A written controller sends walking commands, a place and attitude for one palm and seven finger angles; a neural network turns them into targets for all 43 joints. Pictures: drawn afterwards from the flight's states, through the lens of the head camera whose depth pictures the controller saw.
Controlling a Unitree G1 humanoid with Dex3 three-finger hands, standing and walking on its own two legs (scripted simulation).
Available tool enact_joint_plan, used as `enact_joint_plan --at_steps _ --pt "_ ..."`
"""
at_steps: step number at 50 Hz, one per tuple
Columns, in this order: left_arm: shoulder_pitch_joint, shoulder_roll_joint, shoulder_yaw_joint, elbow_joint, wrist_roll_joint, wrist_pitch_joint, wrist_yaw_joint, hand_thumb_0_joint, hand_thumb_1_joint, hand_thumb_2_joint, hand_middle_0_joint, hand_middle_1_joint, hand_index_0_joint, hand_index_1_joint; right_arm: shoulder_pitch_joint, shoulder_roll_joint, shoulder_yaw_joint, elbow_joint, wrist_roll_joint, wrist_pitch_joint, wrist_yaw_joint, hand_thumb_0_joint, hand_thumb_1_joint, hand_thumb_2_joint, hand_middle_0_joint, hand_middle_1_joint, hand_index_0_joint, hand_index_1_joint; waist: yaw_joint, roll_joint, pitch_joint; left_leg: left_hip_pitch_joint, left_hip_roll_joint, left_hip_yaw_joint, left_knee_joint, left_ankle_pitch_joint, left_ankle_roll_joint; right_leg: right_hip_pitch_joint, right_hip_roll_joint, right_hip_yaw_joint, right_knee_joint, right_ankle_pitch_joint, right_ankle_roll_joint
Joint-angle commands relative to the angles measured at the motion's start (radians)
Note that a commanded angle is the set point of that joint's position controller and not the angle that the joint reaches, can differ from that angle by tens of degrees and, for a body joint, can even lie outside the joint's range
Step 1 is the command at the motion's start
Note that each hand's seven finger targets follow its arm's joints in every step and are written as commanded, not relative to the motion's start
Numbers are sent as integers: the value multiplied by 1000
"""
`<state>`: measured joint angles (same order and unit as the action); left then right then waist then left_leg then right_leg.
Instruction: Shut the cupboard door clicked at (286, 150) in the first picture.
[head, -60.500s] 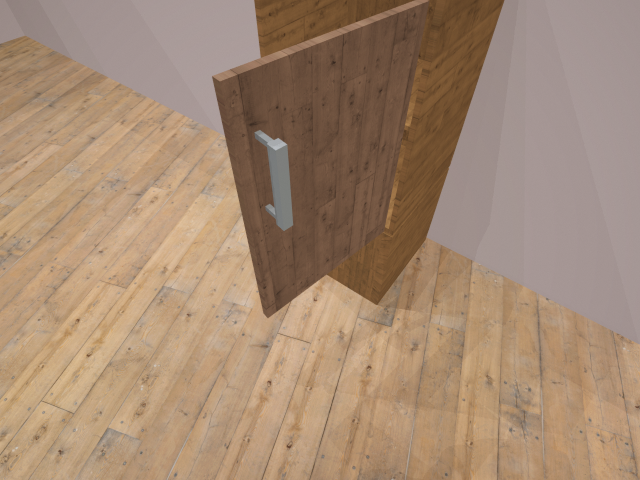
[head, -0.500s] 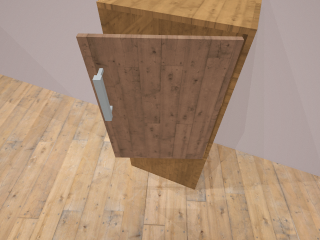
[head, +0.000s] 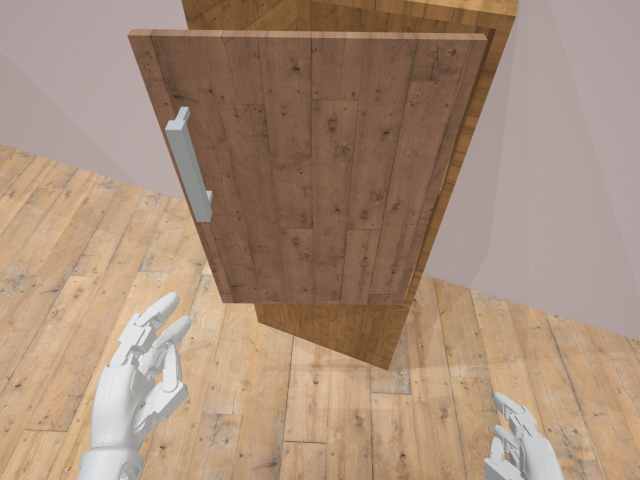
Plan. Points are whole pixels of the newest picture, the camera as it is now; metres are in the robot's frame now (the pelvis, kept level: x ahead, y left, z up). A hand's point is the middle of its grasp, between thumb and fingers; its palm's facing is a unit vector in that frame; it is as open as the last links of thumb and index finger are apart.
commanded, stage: raise the hand and make a fist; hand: left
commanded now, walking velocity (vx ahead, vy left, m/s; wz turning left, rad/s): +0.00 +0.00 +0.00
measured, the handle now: (194, 167) +0.51 +0.21 +0.11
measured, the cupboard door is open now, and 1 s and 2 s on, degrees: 21 21 21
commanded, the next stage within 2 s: bring the fist close to the handle in 1.66 s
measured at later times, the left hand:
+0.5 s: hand (157, 414) +0.19 +0.19 +0.03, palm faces +0.01 -1.00 -0.03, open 4.5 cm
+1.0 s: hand (124, 376) +0.21 +0.21 +0.08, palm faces +0.05 -1.00 -0.04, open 3.0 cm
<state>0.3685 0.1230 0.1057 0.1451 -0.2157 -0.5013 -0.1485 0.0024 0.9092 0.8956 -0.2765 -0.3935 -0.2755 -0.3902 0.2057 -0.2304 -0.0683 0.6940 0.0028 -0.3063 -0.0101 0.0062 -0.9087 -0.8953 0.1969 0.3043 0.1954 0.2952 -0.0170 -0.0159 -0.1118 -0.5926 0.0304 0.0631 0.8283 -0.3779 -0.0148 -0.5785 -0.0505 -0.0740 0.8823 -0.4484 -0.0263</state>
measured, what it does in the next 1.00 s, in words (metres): stands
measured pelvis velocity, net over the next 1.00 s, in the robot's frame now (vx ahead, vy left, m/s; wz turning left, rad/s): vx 0.00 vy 0.03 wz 0.02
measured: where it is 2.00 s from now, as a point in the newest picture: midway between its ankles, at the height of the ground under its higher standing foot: outside the picture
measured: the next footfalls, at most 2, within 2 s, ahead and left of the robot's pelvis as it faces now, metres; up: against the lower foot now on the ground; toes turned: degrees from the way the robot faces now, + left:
none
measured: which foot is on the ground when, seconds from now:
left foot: down 0.00-1.00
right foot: down 0.00-1.00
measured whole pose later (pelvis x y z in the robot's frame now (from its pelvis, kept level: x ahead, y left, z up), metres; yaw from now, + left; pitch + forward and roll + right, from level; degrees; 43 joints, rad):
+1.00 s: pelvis +0.00 +0.03 +0.00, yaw +1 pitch +7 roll -2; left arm 0.41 0.24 0.14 -0.18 -0.26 -0.22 -0.19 0.01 0.90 0.90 -1.18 -1.37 -1.18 -1.37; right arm 0.24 -0.22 0.04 0.50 0.03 -0.22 -0.06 0.01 -0.90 -0.90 0.20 0.30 0.20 0.30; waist 0.02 0.03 -0.08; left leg -0.59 0.03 0.02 0.89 -0.42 0.02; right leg -0.52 -0.04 -0.10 0.85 -0.44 0.00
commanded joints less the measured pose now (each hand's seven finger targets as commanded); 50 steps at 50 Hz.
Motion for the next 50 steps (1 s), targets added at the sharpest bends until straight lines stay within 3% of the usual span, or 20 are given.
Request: enact_joint_plan --at_steps 1,3,6,9,10,12,16,18,20,21,23,25,26,30,33,35,38,43,50 --pt "271 131 105 -75 -40 -165 -173 0 900 900 -438 -560 -438 -560 -110 -119 -44 -250 3 -6 28 0 -900 -900 200 300 200 300 119 2 -137 -150 -69 -15 130 156 6 -32 9 93 58 255 -6" --pt "165 169 124 -202 -74 -98 -164 0 900 900 -475 -600 -475 -600 -124 -117 -36 -316 21 14 8 0 -900 -900 200 300 200 300 100 1 -179 -191 -75 -5 164 62 18 -35 -3 174 -3 73 10" --pt "20 176 104 -435 -78 -75 -101 0 900 900 -530 -660 -530 -660 -84 -105 -27 -351 25 23 -21 0 -900 -900 200 300 200 300 47 10 -203 -179 -45 -42 196 -9 34 -121 16 178 -29 -98 17" --pt "-99 181 44 -590 -59 -107 -70 0 900 900 -585 -720 -585 -720 -43 -110 -6 -342 22 13 -43 0 -900 -900 200 300 200 300 -5 73 -185 -155 -28 -66 218 -10 47 -179 32 160 -28 -101 7" --pt "-150 187 23 -612 -53 -109 -72 0 900 900 -603 -740 -603 -740 -34 -115 1 -334 20 8 -53 0 -900 -900 200 300 200 300 -27 57 -178 -157 -21 -75 224 -16 51 -198 41 149 -21 -105 8" --pt "-100 167 -3 -542 -52 -77 -96 0 900 900 -640 -780 -640 -780 -22 -120 8 -314 24 -2 -65 0 -900 -900 200 300 200 300 -35 59 -159 -157 -15 -88 214 -24 49 -206 48 126 -17 -92 7" --pt "24 178 27 -431 -65 90 -130 0 900 900 -713 -860 -713 -860 -26 -119 19 -324 39 12 -73 0 -900 -900 200 300 200 300 5 39 -165 -148 -24 -92 149 -10 44 -117 43 105 -57 -73 14" --pt "60 210 85 -430 -74 167 -111 0 900 900 -750 -900 -750 -900 -35 -110 19 -334 40 28 -77 0 -900 -900 200 300 200 300 31 17 -181 -125 -27 -90 111 7 40 -58 37 101 -81 -64 19" --pt "105 234 153 -427 -79 204 -71 0 900 900 -787 -940 -787 -940 -53 -98 20 -337 35 41 -77 0 -900 -900 200 300 200 300 64 5 -187 -102 -29 -92 79 50 38 -2 40 83 -81 -9 17" --pt "94 213 139 -471 -80 199 -56 0 900 900 -805 -960 -805 -960 -45 -93 25 -343 30 42 -74 0 -900 -900 200 300 200 300 60 -2 -203 -83 -29 -91 67 78 37 14 37 72 -73 40 20" --pt "94 204 144 -479 -80 175 -28 0 900 900 -842 -1000 -842 -1000 -37 -89 26 -336 24 44 -70 0 -900 -900 200 300 200 300 56 -12 -173 -68 -26 -91 48 98 32 11 42 52 -68 87 20" --pt "62 208 132 -499 -71 133 -15 0 900 900 -878 -1040 -878 -1040 -37 -99 32 -330 19 38 -65 0 -900 -900 200 300 200 300 52 31 -143 -48 -25 -96 28 98 33 -7 52 28 -57 91 11" --pt "54 193 104 -501 -66 114 -16 0 900 900 -897 -1060 -897 -1060 -26 -102 33 -328 16 32 -62 0 -900 -900 200 300 200 300 38 37 -131 -35 -25 -95 25 97 33 -23 51 26 -59 96 11" --pt "45 189 73 -488 -65 82 -40 0 900 900 -970 -1140 -970 -1140 -10 -124 31 -321 20 16 -59 0 -900 -900 200 300 200 300 23 45 -117 -14 -25 -99 5 60 34 -36 55 20 -75 56 8" --pt "46 192 64 -517 -64 97 -48 0 900 900 -1025 -1200 -1025 -1200 -3 -130 32 -325 25 8 -60 0 -900 -900 200 300 200 300 26 75 -133 28 -25 -101 -27 59 32 -16 56 9 -84 68 6" --pt "30 223 93 -531 -58 116 -37 0 900 900 -1062 -1240 -1062 -1240 1 -133 32 -324 25 12 -62 0 -900 -900 200 300 200 300 30 62 -141 46 -22 -109 -43 75 34 6 62 -2 -85 93 5" --pt "29 213 94 -562 -60 136 -21 0 900 900 -1117 -1300 -1117 -1300 -1 -127 36 -330 26 16 -59 0 -900 -900 200 300 200 300 36 96 -148 88 -22 -107 -63 115 29 35 62 -11 -89 150 4" --pt "10 201 88 -545 -58 184 -23 0 900 900 -1208 -1400 -1208 -1400 4 -127 46 -332 27 36 -56 0 -900 -900 200 300 200 300 25 61 -110 118 -19 -106 -87 157 26 63 68 -21 -115 212 8" --pt "-63 238 121 -542 -65 248 -51 0 900 900 -1300 -1500 -1300 -1500 0 -128 62 -329 31 43 -59 0 -900 -900 200 300 200 300 33 81 -98 168 -22 -103 -120 190 26 124 69 -14 -159 257 6"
